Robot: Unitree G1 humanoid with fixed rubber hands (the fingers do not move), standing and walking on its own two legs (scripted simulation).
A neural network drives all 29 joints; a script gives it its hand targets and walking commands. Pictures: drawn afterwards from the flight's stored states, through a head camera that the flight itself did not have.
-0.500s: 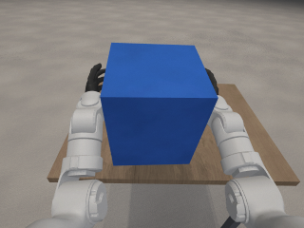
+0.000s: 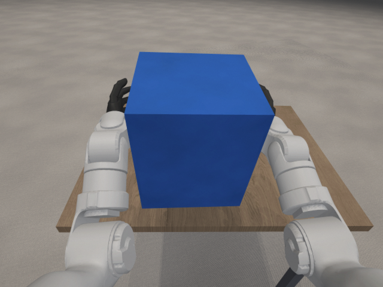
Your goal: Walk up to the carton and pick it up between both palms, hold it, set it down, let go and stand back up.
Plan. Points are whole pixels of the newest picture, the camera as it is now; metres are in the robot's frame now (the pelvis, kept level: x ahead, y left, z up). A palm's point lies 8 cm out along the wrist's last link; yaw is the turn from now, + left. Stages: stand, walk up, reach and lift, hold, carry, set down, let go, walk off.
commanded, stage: reach and lift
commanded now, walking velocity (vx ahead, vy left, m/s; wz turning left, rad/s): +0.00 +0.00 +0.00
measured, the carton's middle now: (192, 132) +0.36 +0.02 +0.19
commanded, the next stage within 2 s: hold in 0.44 s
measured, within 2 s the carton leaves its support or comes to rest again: neither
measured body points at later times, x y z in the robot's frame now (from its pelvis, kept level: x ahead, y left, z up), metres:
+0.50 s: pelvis +0.00 +0.00 +0.00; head -0.06 +0.02 +0.45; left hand +0.38 +0.17 +0.23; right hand +0.39 -0.13 +0.23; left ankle +0.03 +0.13 -0.75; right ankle +0.00 -0.12 -0.75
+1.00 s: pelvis +0.00 +0.00 +0.00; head -0.07 +0.02 +0.44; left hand +0.37 +0.17 +0.25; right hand +0.39 -0.13 +0.25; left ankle +0.03 +0.13 -0.75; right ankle +0.00 -0.12 -0.75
